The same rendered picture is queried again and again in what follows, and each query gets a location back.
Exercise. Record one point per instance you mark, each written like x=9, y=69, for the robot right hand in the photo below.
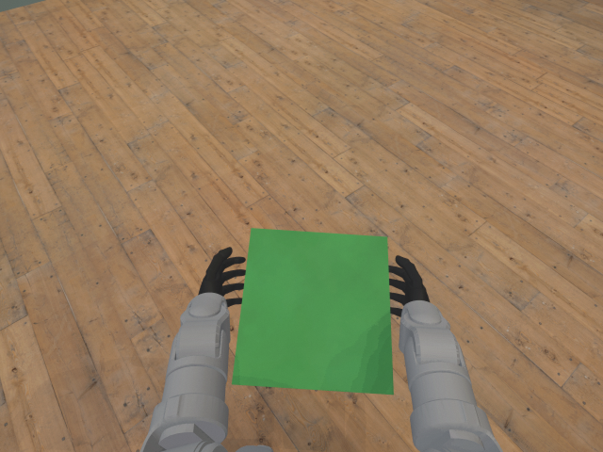
x=412, y=286

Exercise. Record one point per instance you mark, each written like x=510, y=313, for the robot left hand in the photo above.
x=214, y=278

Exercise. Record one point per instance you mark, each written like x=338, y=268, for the robot right forearm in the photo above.
x=445, y=410

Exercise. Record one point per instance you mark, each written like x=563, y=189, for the robot left forearm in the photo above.
x=193, y=405

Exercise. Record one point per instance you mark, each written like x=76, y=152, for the carton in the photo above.
x=315, y=313

